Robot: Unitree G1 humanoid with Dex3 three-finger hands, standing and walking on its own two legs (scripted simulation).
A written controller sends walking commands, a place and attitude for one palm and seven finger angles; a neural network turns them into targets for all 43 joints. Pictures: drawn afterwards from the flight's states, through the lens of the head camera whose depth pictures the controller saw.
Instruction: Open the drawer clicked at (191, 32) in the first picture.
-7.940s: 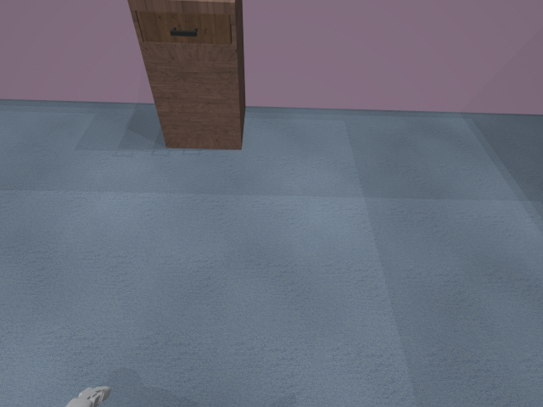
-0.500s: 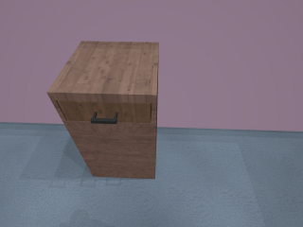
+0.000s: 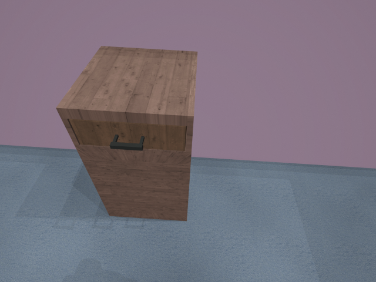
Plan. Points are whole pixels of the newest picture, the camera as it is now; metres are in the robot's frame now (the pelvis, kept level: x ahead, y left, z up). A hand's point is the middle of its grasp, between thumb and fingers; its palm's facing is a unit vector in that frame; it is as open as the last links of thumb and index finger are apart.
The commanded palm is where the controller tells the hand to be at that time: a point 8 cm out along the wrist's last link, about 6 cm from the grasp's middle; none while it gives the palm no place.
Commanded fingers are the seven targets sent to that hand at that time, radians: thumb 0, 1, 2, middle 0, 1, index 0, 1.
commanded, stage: come to a stop and stand still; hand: left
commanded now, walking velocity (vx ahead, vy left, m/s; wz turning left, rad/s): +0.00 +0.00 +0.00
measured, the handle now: (128, 142) +0.56 +0.23 -0.10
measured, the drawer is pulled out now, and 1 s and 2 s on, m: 0.00 0.00 0.00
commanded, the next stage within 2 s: look again from close up in 0.66 s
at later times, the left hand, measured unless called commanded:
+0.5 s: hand out of the picture -0.06 +0.19 -0.17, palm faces +0.02 -0.99 -0.16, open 7.4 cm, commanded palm none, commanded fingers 0.00 0.90 0.90 -0.20 -0.30 -0.20 -0.30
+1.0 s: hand out of the picture -0.06 +0.18 -0.17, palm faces +0.03 -0.99 -0.13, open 7.4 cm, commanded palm none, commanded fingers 0.00 0.90 0.90 -0.20 -0.30 -0.20 -0.30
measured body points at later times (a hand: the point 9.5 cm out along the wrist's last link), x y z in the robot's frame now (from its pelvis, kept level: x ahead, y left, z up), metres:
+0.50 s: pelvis -0.04 +0.03 +0.01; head -0.05 +0.04 +0.46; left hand -0.06 +0.25 -0.16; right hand -0.06 -0.19 -0.15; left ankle -0.04 +0.10 -0.73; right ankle -0.01 -0.11 -0.73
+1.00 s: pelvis -0.03 +0.04 +0.01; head -0.03 +0.05 +0.46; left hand -0.06 +0.23 -0.16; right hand -0.05 -0.17 -0.15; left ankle -0.04 +0.10 -0.73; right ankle -0.01 -0.11 -0.73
